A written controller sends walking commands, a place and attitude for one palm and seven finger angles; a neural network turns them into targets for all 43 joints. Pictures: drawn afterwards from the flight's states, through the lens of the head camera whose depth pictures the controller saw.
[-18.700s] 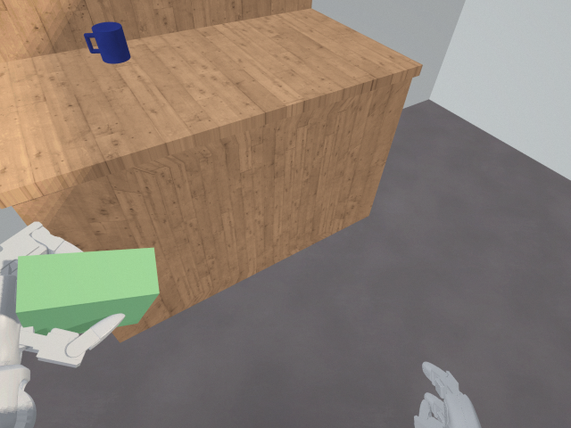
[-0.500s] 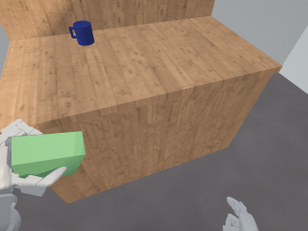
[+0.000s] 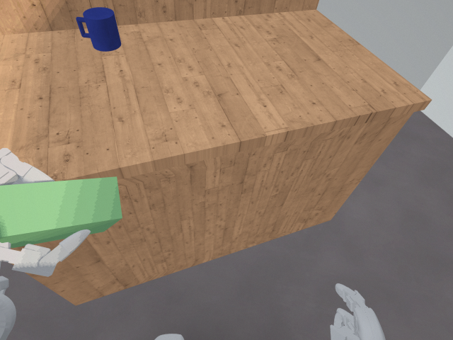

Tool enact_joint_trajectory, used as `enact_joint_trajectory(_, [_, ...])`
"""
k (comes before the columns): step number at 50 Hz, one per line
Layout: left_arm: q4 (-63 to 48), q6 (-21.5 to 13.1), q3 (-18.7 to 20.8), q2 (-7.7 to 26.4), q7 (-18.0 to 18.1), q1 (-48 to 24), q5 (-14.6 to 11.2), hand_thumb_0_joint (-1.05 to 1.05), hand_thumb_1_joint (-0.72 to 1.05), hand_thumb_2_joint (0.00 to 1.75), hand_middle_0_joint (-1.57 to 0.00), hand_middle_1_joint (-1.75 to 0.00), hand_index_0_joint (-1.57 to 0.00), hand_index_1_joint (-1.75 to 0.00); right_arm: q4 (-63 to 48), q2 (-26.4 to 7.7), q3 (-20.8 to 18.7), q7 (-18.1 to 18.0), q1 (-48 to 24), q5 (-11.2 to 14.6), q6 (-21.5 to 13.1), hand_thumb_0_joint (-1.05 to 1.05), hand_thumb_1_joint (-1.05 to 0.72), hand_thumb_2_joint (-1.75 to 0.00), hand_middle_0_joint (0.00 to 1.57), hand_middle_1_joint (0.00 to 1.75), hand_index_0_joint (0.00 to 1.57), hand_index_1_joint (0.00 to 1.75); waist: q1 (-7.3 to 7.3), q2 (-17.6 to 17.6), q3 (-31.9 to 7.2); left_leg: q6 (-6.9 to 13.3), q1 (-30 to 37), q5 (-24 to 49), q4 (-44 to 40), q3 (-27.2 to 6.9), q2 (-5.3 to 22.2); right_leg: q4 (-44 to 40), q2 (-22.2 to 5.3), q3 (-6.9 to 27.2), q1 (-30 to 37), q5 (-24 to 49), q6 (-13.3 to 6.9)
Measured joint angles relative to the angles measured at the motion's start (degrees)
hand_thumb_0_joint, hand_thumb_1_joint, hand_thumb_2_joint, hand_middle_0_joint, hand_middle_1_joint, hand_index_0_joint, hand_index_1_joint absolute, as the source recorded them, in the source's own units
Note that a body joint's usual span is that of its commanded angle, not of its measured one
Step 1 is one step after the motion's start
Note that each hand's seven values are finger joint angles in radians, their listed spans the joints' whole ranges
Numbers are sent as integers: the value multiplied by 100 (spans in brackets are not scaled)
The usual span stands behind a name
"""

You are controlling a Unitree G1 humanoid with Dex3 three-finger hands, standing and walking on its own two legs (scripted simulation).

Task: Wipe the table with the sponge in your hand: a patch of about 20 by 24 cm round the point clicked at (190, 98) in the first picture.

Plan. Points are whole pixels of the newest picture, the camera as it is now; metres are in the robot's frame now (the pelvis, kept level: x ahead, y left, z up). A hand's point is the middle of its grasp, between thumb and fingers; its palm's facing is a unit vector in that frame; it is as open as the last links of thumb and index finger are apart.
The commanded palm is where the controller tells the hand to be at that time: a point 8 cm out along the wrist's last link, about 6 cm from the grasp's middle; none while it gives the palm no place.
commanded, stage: shuffle to correct the standing spot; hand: left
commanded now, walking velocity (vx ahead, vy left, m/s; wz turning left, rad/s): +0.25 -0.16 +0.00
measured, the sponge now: (77, 212) +0.23 +0.22 +0.16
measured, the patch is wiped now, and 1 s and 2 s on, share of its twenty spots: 0.00 0.00 0.00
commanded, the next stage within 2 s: come to a stop and stand still in 0.70 s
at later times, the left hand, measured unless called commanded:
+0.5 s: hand (158, 135) +0.35 +0.14 +0.19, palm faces +0.39 -0.84 -0.36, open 9.3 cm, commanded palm +0.29 +0.18 +0.20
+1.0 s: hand (229, 106) +0.43 +0.05 +0.19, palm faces +0.40 -0.83 -0.39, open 9.3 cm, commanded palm +0.37 +0.10 +0.20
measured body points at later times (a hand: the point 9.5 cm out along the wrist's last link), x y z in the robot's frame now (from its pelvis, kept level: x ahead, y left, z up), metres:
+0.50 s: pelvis +0.13 -0.10 +0.01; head +0.16 -0.07 +0.45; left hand +0.32 +0.18 +0.21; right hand +0.31 -0.33 -0.07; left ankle +0.16 +0.03 -0.68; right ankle +0.19 -0.19 -0.71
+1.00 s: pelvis +0.22 -0.19 +0.01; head +0.24 -0.19 +0.46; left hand +0.40 +0.09 +0.21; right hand +0.39 -0.41 -0.08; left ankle +0.24 -0.06 -0.68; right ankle +0.27 -0.27 -0.71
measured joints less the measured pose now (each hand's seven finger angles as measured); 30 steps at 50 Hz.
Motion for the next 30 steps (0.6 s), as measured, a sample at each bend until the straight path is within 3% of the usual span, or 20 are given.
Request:
enact_joint_trajectory(3, [228, -53, 255, 244, -47, -166, -43, -1, -43, 106, -82, -140, -82, -140, 66, 244, -22, 8, -265, -26, -28, 1, -90, -90, 20, 30, 20, 30, -48, -110, 199, -120, 249, -358, 188, 184, 3, 2022, 151, 323, -783, -4, 69])
enact_joint_trajectory(6, [259, 46, 277, 323, -171, -394, 22, -1, -43, 106, -82, -140, -82, -140, 77, 446, 79, 90, -224, -36, -120, 1, -91, -90, 20, 30, 20, 30, -151, -48, 167, -233, 482, -245, -259, 43, 101, 2795, 110, 142, -1577, 265, 154])
enact_joint_trajectory(9, [-61, -25, 271, 258, -255, -223, 59, -1, -43, 106, -81, -140, -82, -140, 10, 528, 151, 179, -94, -21, -215, 1, -90, -90, 20, 30, 20, 30, -135, 137, 148, -351, 732, -110, -752, -35, 332, 1787, -131, -92, -1932, 723, 168])
enact_joint_trajectory(13, [-308, -164, 345, 356, -318, 447, 67, -1, -43, 106, -81, -140, -82, -140, -167, 512, 170, 181, 188, -7, -301, 1, -90, -90, 21, 30, 20, 30, -82, 413, 88, -565, 995, -336, -794, -62, 661, -528, -288, -357, -1446, 1522, 182])
enact_joint_trajectory(15, [-273, -129, 438, 614, -320, 560, 104, -1, -43, 106, -81, -140, -82, -140, -212, 489, 152, 148, 316, 17, -316, 1, -90, -90, 21, 30, 20, 30, -72, 402, 52, -444, 807, -721, -13, -102, 753, -1280, -311, -389, -967, 1677, 131])
enact_joint_trajectory(16, [-175, -113, 397, 594, -319, 442, 135, -1, -43, 106, -81, -140, -82, -140, -123, 410, 123, 127, 242, 40, -294, 1, -90, -90, 21, 30, 20, 30, -25, 479, 100, -320, 552, -862, 721, -235, 782, -1065, -259, -429, -1000, 1622, 126])
enact_joint_trajectory(18, [54, -36, 238, 368, -319, 125, 164, -1, -43, 106, -82, -140, -82, -140, 159, 224, 59, 93, -15, 48, -214, 1, -90, -90, 21, 30, 20, 30, 9, 569, 222, -186, -22, -1171, 2165, -483, 573, -687, -202, -505, -1005, 1425, 78])
enact_joint_trajectory(20, [180, 40, 125, 147, -299, -88, 152, -1, -43, 106, -82, -140, -82, -140, 329, 95, 17, 108, -187, 54, -164, 1, -90, -90, 20, 30, 20, 30, 36, 479, 283, -157, -478, -1220, 2860, -389, 351, -694, -198, -514, -894, 1361, 26])
enact_joint_trajectory(23, [39, 110, 116, 12, -218, -98, 123, -1, -44, 106, -82, -140, -82, -140, 312, 31, 35, 97, -326, 40, -75, 1, -90, -90, 20, 30, 20, 30, 26, 169, 289, -100, -711, -1106, 2257, -73, 228, -857, -177, -469, -740, 1367, -35])
enact_joint_trajectory(27, [-385, 74, 104, 86, -145, -1, 18, -1, -44, 106, -82, -140, -82, -140, 54, -31, 0, 24, -241, -19, -125, 1, -91, -90, 20, 30, 20, 30, -111, -53, 103, -89, -216, -196, 165, 142, 138, -625, -98, -562, -666, 1070, -64])
enact_joint_trajectory(28, [-451, 35, 120, 137, -134, -23, 5, -1, -44, 106, -82, -140, -82, -140, 3, -23, -42, -7, -216, -25, -151, 1, -90, -90, 20, 30, 20, 30, -115, -108, 69, -65, -159, 142, 106, 138, 126, -349, -96, -536, -705, 771, -47])
enact_joint_trajectory(30, [-386, -60, 171, 193, -124, -135, 40, -1, -44, 106, -82, -140, -82, -140, -2, 90, -97, -42, -197, -17, -171, 1, -91, -90, 20, 30, 20, 30, -99, -242, 22, -75, -39, 38, 244, 189, 110, 543, -25, -257, -887, 198, 23])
